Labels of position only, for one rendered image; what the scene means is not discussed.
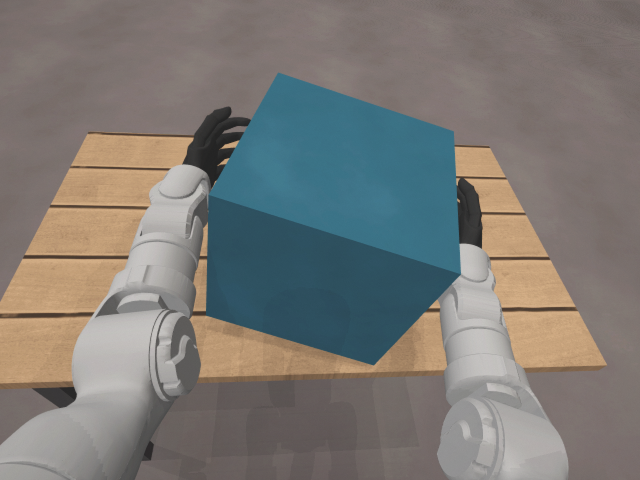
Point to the robot left forearm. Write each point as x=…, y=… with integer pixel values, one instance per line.
x=164, y=255

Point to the carton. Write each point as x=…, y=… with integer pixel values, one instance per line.
x=334, y=223

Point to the left robot hand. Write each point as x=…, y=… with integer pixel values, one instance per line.
x=205, y=150

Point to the table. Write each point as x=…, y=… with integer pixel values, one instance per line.
x=86, y=235

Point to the robot right forearm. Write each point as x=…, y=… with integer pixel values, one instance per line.
x=480, y=360

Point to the robot left upper arm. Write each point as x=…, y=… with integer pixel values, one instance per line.
x=129, y=369

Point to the robot right upper arm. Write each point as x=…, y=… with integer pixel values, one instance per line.
x=482, y=439

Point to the right robot hand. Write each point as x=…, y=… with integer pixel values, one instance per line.
x=469, y=214

